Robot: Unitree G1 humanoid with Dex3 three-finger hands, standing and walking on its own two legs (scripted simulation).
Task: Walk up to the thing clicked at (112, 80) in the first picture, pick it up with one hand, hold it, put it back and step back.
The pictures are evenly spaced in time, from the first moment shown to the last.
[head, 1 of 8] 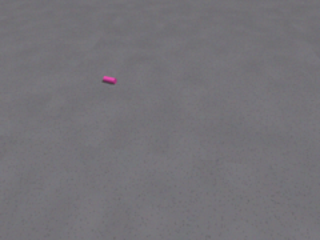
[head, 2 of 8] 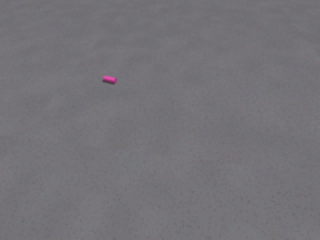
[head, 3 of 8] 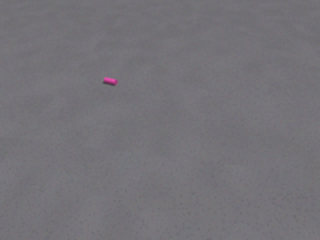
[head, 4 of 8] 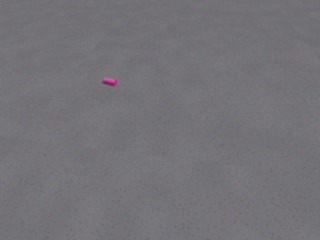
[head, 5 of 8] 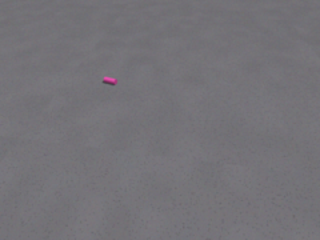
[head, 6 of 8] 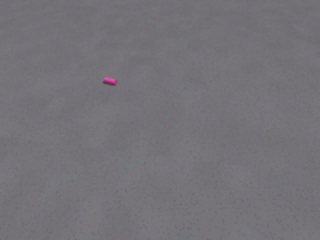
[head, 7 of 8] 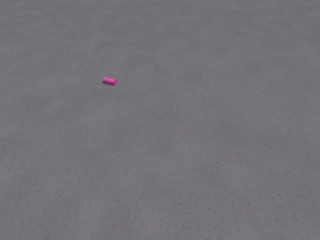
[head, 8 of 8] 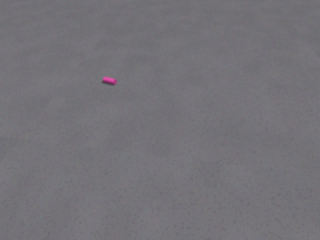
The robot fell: no
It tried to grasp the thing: no
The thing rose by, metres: 0.00
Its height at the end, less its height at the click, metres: +0.00
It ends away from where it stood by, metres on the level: 0.00
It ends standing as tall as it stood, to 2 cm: yes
